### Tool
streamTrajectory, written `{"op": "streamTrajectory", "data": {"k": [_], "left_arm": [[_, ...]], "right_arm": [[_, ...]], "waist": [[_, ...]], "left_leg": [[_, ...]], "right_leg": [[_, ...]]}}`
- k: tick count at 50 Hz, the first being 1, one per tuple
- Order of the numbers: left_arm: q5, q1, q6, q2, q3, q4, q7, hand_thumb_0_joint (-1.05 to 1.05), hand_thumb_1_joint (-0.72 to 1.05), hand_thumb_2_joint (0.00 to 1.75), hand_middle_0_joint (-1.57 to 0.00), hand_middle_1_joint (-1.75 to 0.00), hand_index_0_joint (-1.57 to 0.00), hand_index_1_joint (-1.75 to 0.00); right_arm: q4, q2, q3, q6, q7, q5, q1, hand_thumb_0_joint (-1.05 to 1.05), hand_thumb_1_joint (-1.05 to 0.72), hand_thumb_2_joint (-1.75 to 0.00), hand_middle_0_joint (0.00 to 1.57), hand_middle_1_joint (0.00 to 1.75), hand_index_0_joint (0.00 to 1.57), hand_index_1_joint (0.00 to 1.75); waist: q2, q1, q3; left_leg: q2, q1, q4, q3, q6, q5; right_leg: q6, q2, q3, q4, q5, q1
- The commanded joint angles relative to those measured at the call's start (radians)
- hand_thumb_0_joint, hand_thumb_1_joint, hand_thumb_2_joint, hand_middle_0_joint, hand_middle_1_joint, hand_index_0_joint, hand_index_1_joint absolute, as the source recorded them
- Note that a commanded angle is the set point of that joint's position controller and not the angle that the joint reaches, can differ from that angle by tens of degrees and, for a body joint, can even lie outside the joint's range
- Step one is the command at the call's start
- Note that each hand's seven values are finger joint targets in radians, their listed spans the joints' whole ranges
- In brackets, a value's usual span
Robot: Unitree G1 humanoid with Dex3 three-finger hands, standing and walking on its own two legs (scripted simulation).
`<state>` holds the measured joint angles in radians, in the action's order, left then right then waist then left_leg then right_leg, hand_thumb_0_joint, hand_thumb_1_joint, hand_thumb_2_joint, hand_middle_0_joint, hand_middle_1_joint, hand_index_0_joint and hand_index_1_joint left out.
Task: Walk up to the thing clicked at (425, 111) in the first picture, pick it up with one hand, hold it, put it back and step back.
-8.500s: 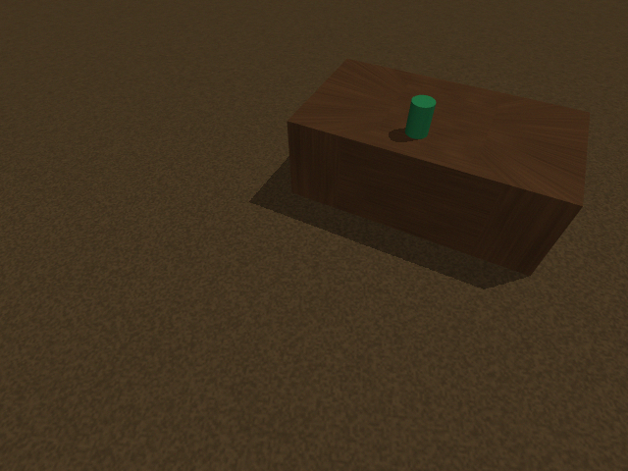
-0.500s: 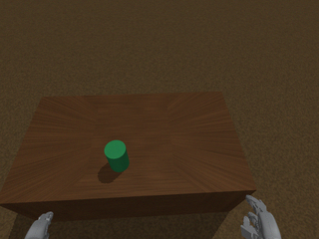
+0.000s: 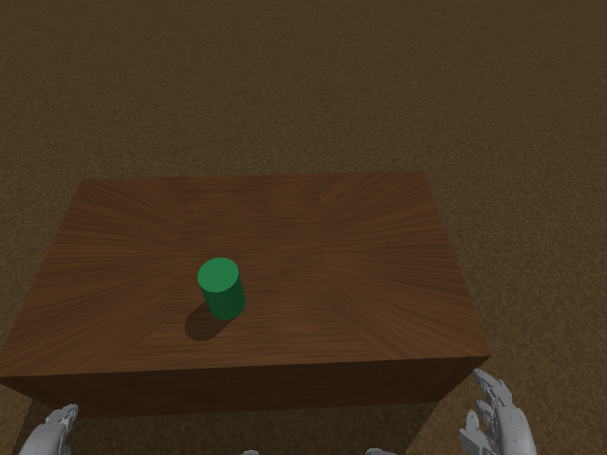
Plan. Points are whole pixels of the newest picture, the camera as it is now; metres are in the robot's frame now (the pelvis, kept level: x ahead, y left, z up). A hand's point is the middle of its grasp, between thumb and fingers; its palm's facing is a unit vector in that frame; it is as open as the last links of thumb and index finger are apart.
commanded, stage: go down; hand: left
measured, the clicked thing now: (223, 289) +0.50 +0.18 -0.26
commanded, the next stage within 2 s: none
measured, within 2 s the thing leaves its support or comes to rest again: neither
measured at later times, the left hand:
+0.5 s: hand (60, 344) +0.28 +0.33 -0.01, palm faces +0.19 -0.95 -0.23, open 17.5 cm
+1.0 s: hand (44, 311) +0.31 +0.35 +0.02, palm faces +0.18 -0.97 -0.17, open 17.6 cm
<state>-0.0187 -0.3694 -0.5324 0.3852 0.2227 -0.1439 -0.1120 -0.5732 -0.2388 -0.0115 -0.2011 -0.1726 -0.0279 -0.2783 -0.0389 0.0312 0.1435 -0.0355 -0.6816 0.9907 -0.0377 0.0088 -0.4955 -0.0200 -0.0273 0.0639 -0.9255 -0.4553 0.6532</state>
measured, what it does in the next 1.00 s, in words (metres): stands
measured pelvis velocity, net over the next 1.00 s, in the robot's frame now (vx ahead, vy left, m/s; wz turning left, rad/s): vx -0.02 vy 0.00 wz -0.01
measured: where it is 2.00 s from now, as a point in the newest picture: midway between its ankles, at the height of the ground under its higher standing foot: outside the picture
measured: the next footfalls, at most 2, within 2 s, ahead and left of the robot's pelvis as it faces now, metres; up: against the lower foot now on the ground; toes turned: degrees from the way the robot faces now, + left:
none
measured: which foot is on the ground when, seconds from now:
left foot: down 0.00-1.00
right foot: down 0.00-1.00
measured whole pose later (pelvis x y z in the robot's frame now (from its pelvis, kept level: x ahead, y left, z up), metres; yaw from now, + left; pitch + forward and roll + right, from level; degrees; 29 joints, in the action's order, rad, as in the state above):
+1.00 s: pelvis -0.02 +0.00 +0.00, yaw -1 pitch +12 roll -3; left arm -0.05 0.34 -0.05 0.67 0.51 -0.86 -0.42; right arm -0.72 -0.27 -0.03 -0.25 -0.17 0.01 -0.32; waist 0.01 0.05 0.08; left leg -0.04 -0.74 0.97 -0.03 0.01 -0.45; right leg -0.02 -0.02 0.06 -0.90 -0.40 0.71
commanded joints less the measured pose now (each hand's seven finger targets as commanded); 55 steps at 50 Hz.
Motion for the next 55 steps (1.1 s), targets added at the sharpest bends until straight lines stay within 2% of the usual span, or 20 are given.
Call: {"op": "streamTrajectory", "data": {"k": [1,7,14,15,16,18,20,26,31,36,37,39,40,41,42,45,46,49,50,55], "left_arm": [[-0.001,0.024,0.031,0.22,0.109,0.183,0.001,0.0,-0.61,0.05,-0.07,-0.07,-0.07,-0.06],[-0.01,0.247,0.074,0.31,0.163,0.182,0.002,0.0,-0.61,0.06,-0.07,-0.06,-0.07,-0.06],[-0.048,0.487,0.155,0.451,0.261,0.064,-0.035,0.0,-0.57,0.07,-0.06,-0.05,-0.05,-0.06],[-0.052,0.473,0.155,0.438,0.265,-0.036,-0.05,0.0,-0.59,0.07,-0.06,-0.05,-0.05,-0.06],[-0.059,0.527,0.168,0.462,0.277,0.001,-0.063,0.0,-0.59,0.07,-0.07,-0.05,-0.06,-0.06],[-0.062,0.498,0.167,0.425,0.262,-0.176,-0.102,0.0,-0.59,0.06,-0.07,-0.05,-0.06,-0.06],[-0.063,0.546,0.188,0.479,0.298,-0.248,-0.14,0.0,-0.6,0.04,-0.08,-0.05,-0.06,-0.06],[-0.066,0.607,0.292,0.49,0.311,-0.353,-0.246,0.0,-0.59,0.02,-0.08,-0.05,-0.07,-0.05],[-0.057,0.612,0.38,0.516,0.333,-0.367,-0.271,0.0,-0.61,0.02,-0.08,-0.04,-0.07,-0.05],[-0.055,0.721,0.449,0.576,0.368,-0.25,-0.249,0.0,-0.57,0.03,-0.07,-0.03,-0.06,-0.04],[-0.052,0.688,0.449,0.568,0.371,-0.315,-0.243,0.0,-0.59,0.03,-0.08,-0.03,-0.06,-0.04],[-0.049,0.746,0.463,0.57,0.369,-0.325,-0.239,0.0,-0.6,0.02,-0.08,-0.02,-0.06,-0.04],[-0.052,0.76,0.467,0.54,0.345,-0.393,-0.247,0.0,-0.6,0.03,-0.08,-0.02,-0.06,-0.04],[-0.051,0.887,0.495,0.63,0.387,-0.288,-0.241,0.0,-0.59,0.03,-0.08,-0.03,-0.06,-0.04],[-0.047,0.912,0.508,0.666,0.405,-0.326,-0.242,0.0,-0.59,0.03,-0.08,-0.03,-0.07,-0.04],[-0.047,0.976,0.528,0.609,0.358,-0.455,-0.272,0.0,-0.58,0.04,-0.08,-0.03,-0.06,-0.04],[-0.048,0.949,0.531,0.57,0.337,-0.548,-0.289,0.0,-0.57,0.04,-0.08,-0.02,-0.06,-0.04],[-0.044,0.995,0.555,0.659,0.364,-0.602,-0.323,0.0,-0.57,0.03,-0.08,-0.02,-0.07,-0.03],[-0.047,0.975,0.559,0.638,0.354,-0.672,-0.333,0.0,-0.6,0.02,-0.08,-0.02,-0.07,-0.03],[-0.057,1.052,0.623,0.724,0.407,-0.684,-0.349,0.0,-0.55,0.01,-0.07,-0.02,-0.07,-0.02]], "right_arm": [[0.151,-0.144,0.052,-0.076,-0.023,0.0,0.054,0.0,-0.87,-0.89,0.2,0.3,0.2,0.3],[0.126,-0.154,0.044,-0.111,-0.042,0.0,0.047,0.0,-0.86,-0.89,0.2,0.3,0.2,0.3],[0.047,-0.166,0.026,-0.14,-0.055,0.003,0.032,0.0,-0.88,-0.89,0.2,0.3,0.2,0.3],[0.034,-0.172,0.028,-0.14,-0.053,0.003,0.027,0.0,-0.88,-0.89,0.2,0.3,0.2,0.3],[0.022,-0.169,0.025,-0.138,-0.052,0.003,0.017,0.0,-0.88,-0.9,0.2,0.3,0.2,0.3],[0.008,-0.183,0.032,-0.136,-0.045,0.006,0.017,0.0,-0.89,-0.9,0.2,0.3,0.2,0.3],[-0.007,-0.194,0.04,-0.136,-0.039,0.006,0.0,0.0,-0.89,-0.9,0.2,0.3,0.2,0.3],[-0.015,-0.201,0.053,-0.129,-0.022,0.013,-0.045,0.0,-0.89,-0.9,0.2,0.3,0.2,0.3],[-0.017,-0.211,0.069,-0.106,-0.006,0.02,-0.077,0.0,-0.89,-0.9,0.2,0.3,0.2,0.3],[-0.024,-0.213,0.074,-0.098,-0.008,0.026,-0.088,0.0,-0.89,-0.9,0.2,0.3,0.2,0.3],[-0.036,-0.214,0.073,-0.096,-0.01,0.025,-0.094,0.0,-0.89,-0.9,0.2,0.3,0.2,0.3],[-0.041,-0.213,0.071,-0.093,-0.013,0.03,-0.095,0.0,-0.9,-0.9,0.2,0.3,0.2,0.3],[-0.061,-0.213,0.068,-0.093,-0.011,0.03,-0.106,0.0,-0.9,-0.9,0.2,0.3,0.2,0.3],[-0.054,-0.22,0.07,-0.095,-0.015,0.03,-0.1,0.0,-0.89,-0.9,0.2,0.3,0.2,0.3],[-0.055,-0.221,0.067,-0.092,-0.019,0.032,-0.102,0.0,-0.89,-0.9,0.2,0.3,0.2,0.3],[-0.059,-0.224,0.058,-0.089,-0.019,0.035,-0.106,0.0,-0.88,-0.9,0.2,0.3,0.2,0.3],[-0.084,-0.22,0.056,-0.086,-0.019,0.036,-0.13,0.0,-0.88,-0.9,0.2,0.3,0.2,0.3],[-0.068,-0.23,0.052,-0.084,-0.014,0.041,-0.132,0.0,-0.87,-0.89,0.2,0.3,0.2,0.3],[-0.07,-0.228,0.048,-0.079,-0.01,0.04,-0.135,0.0,-0.87,-0.89,0.2,0.3,0.2,0.3],[-0.041,-0.242,0.041,-0.071,-0.004,0.042,-0.136,0.0,-0.86,-0.89,0.2,0.3,0.2,0.3]], "waist": [[-0.04,-0.004,0.099],[-0.058,0.018,0.085],[-0.082,0.018,0.118],[-0.078,0.021,0.125],[-0.095,0.008,0.147],[-0.076,0.01,0.13],[-0.054,0.001,0.143],[-0.068,-0.01,0.186],[-0.101,-0.028,0.235],[-0.109,-0.023,0.239],[-0.101,-0.019,0.222],[-0.094,0.002,0.205],[-0.083,0.009,0.17],[-0.12,0.005,0.178],[-0.134,0.008,0.202],[-0.097,0.039,0.141],[-0.087,0.041,0.123],[-0.109,0.018,0.157],[-0.101,0.02,0.16],[-0.089,0.005,0.229]], "left_leg": [[0.029,0.073,-0.163,-0.006,-0.016,0.209],[0.026,0.06,-0.167,-0.012,-0.019,0.111],[0.033,0.073,-0.152,-0.001,-0.019,0.146],[0.034,0.088,-0.158,0.001,-0.019,0.162],[0.033,0.101,-0.16,0.0,-0.018,0.198],[0.032,0.095,-0.17,-0.003,-0.018,0.215],[0.034,0.082,-0.163,-0.005,-0.02,0.254],[0.022,0.131,-0.173,-0.002,-0.011,0.374],[0.009,0.174,-0.161,-0.008,-0.005,0.516],[0.01,0.197,-0.167,0.001,-0.009,0.473],[0.01,0.198,-0.171,0.0,-0.009,0.463],[0.012,0.179,-0.171,0.003,-0.013,0.418],[0.009,0.168,-0.182,-0.003,-0.013,0.375],[0.009,0.159,-0.189,-0.002,-0.013,0.333],[0.01,0.169,-0.189,-0.001,-0.012,0.317],[0.01,0.13,-0.203,-0.001,-0.018,0.205],[0.01,0.117,-0.205,-0.005,-0.017,0.194],[0.017,0.092,-0.194,0.006,-0.017,0.161],[0.014,0.087,-0.191,-0.001,-0.016,0.176],[0.014,0.076,-0.164,0.008,-0.016,0.237]], "right_leg": [[0.025,0.037,0.006,0.137,0.148,-0.06],[0.021,0.032,-0.013,0.142,0.08,-0.029],[0.019,0.021,-0.034,0.157,0.119,-0.056],[0.018,0.022,-0.033,0.159,0.134,-0.072],[0.02,0.022,-0.033,0.162,0.163,-0.091],[0.024,0.03,-0.018,0.157,0.178,-0.093],[0.023,0.032,-0.011,0.155,0.21,-0.103],[0.033,0.043,0.001,0.132,0.284,-0.108],[0.039,0.048,0.006,0.112,0.341,-0.099],[0.038,0.044,-0.006,0.12,0.325,-0.092],[0.038,0.045,-0.006,0.123,0.314,-0.086],[0.036,0.044,-0.01,0.131,0.298,-0.077],[0.037,0.046,-0.009,0.135,0.26,-0.062],[0.039,0.044,-0.013,0.134,0.234,-0.048],[0.04,0.041,-0.016,0.135,0.228,-0.057],[0.041,0.043,-0.016,0.147,0.164,-0.017],[0.042,0.043,-0.013,0.145,0.156,-0.006],[0.041,0.038,-0.015,0.151,0.132,-0.011],[0.04,0.04,-0.009,0.143,0.144,-0.007],[0.043,0.038,-0.013,0.125,0.184,-0.04]]}}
